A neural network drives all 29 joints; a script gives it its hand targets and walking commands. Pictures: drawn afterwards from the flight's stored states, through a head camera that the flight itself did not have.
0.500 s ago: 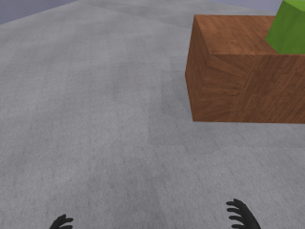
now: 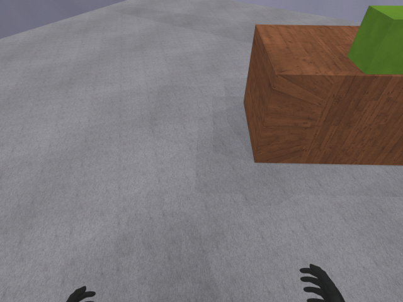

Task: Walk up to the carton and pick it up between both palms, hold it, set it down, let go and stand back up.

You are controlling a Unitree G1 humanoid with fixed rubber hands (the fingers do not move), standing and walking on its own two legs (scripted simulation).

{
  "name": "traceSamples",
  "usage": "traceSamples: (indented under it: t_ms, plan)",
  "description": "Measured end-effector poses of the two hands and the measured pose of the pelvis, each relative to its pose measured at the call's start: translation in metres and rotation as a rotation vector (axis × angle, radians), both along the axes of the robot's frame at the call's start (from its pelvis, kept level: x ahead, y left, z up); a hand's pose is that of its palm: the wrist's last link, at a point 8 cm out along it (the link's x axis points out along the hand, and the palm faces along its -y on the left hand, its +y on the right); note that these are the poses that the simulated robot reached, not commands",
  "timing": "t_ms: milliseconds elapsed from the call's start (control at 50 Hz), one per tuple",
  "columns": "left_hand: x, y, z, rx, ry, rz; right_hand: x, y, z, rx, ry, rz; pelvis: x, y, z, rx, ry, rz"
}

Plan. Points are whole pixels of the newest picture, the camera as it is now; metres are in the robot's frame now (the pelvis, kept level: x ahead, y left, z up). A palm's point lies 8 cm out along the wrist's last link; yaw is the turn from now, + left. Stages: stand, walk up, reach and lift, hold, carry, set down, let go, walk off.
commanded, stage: stand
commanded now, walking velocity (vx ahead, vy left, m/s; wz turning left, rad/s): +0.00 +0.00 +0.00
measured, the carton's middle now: (387, 40) +1.25 -0.94 +0.03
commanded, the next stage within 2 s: none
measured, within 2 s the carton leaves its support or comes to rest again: neither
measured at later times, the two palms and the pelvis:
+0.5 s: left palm out of the picture +0.11 +0.27 -0.09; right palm out of the picture +0.14 -0.26 -0.08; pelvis -0.01 +0.00 +0.00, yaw +0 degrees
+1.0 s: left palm out of the picture +0.10 +0.27 -0.09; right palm out of the picture +0.13 -0.26 -0.08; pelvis -0.01 +0.00 +0.00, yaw +0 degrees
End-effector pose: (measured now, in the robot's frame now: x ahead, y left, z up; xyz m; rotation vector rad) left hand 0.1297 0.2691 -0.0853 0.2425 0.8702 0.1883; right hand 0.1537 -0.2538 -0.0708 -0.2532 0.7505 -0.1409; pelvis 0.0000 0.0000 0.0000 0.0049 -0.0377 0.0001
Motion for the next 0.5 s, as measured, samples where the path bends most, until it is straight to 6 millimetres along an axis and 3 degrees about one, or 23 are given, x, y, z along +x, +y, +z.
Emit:
traceSamples:
  t_ms: [500]
  plan:
    - [-0.016, 0.002, -0.004, -0.001, 0.025, 0.011, -0.015, -0.002, -0.005, 0.002, 0.023, -0.007, -0.009, 0.0, 0.0, 0.0, -0.013, 0.0]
